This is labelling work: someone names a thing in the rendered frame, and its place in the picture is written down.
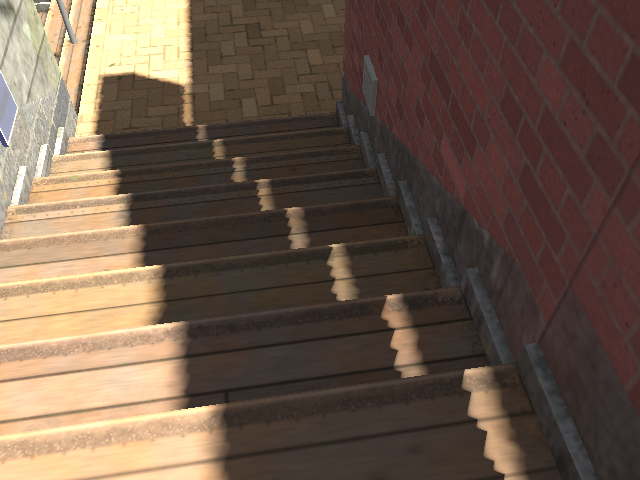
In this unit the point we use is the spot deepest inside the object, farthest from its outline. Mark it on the stairs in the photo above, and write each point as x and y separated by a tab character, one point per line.
71	58
175	268

